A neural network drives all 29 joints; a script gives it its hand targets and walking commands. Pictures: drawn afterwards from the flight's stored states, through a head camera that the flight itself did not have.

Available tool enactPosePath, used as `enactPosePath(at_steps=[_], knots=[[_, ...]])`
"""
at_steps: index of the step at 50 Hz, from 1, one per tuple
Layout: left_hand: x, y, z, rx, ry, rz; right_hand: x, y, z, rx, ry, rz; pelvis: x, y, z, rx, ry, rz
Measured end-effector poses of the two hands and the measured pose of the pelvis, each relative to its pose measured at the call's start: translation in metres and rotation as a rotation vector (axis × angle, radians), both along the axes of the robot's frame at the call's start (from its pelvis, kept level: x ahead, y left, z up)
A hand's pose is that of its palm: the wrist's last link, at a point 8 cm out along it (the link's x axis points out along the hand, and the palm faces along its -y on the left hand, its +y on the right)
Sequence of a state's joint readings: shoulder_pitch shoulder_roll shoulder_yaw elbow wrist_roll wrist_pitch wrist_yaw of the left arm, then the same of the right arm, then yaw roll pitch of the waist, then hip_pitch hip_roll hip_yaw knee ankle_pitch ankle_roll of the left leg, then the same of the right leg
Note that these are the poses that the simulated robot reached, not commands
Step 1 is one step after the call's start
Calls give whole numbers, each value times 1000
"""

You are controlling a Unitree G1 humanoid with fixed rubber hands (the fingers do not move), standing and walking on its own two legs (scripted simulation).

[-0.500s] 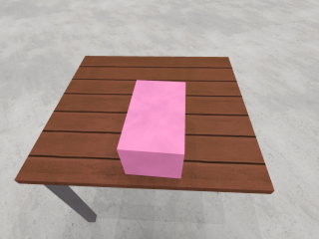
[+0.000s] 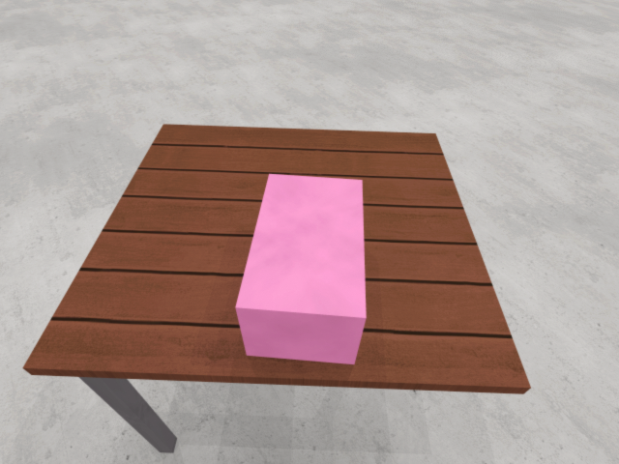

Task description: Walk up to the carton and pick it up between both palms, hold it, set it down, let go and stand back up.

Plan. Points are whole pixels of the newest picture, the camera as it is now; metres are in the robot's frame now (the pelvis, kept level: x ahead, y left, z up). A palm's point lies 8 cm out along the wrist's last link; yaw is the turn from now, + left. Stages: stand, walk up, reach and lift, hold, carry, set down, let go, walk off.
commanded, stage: walk up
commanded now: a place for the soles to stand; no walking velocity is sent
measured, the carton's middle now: (308, 261) +0.47 +0.02 -0.04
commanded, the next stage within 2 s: reach and lift in 0.70 s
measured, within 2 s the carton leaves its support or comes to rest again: neither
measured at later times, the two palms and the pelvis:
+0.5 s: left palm out of the picture +0.07 +0.27 -0.10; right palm out of the picture +0.08 -0.26 -0.11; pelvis +0.00 +0.00 +0.00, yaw +1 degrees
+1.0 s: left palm (136, 463) +0.16 +0.23 -0.07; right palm out of the picture +0.14 -0.26 -0.08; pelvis -0.01 -0.02 +0.00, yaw -1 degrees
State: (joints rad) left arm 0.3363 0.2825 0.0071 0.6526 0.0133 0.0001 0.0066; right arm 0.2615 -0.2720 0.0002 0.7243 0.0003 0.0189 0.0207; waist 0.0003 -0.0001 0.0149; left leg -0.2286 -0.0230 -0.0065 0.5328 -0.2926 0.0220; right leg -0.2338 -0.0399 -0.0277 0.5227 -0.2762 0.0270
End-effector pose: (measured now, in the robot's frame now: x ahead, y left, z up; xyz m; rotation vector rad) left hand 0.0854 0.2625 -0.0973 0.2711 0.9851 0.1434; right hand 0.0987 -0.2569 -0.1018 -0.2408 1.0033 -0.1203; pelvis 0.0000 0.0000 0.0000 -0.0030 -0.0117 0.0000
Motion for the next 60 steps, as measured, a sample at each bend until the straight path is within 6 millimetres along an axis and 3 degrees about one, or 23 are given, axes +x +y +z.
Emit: enactPosePath(at_steps=[14,37,39,42,45,48,54,60], knots=[[-8,1,-2,4,23,7,-16,-3,-4,-3,48,-3,-1,0,0,2,-4,9],[-19,7,-5,15,65,40,-17,-3,-7,-15,49,19,-5,1,-1,2,1,14],[-9,12,-11,33,121,72,-5,-5,-14,-16,15,33,-11,-1,-6,1,5,-2],[22,9,-10,39,105,84,22,-5,-16,-3,-61,57,-21,-5,-13,-1,1,-8],[54,-7,6,14,2,58,41,-4,-6,20,-147,63,-23,-10,-11,-4,-25,-13],[71,-26,26,-26,-97,34,46,-5,11,31,-217,57,-17,-17,-3,-3,-47,-11],[68,-40,29,-73,-111,43,40,-10,32,-3,-277,35,-9,-28,5,7,-84,-13],[53,-30,26,-59,-108,75,33,13,36,38,-281,28,-14,-33,8,11,-101,-21]])
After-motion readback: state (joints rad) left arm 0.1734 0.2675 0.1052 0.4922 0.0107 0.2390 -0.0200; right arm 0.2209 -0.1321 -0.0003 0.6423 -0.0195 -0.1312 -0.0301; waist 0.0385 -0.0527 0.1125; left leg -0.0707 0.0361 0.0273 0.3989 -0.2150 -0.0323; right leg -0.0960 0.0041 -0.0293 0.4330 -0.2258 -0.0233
